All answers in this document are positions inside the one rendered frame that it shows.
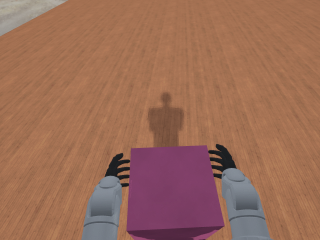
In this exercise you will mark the robot left hand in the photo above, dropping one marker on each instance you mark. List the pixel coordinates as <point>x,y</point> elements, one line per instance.
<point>113,169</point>

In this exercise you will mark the left robot forearm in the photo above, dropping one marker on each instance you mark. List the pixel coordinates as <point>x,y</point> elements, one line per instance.
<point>103,210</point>

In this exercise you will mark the robot right hand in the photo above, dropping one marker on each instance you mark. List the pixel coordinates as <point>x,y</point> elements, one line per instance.
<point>226,160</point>

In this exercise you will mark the right robot forearm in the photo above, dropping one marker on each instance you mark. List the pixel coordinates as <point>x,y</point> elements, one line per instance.
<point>244,208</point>

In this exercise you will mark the carton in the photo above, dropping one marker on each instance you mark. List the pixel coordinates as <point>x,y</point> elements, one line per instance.
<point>172,194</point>

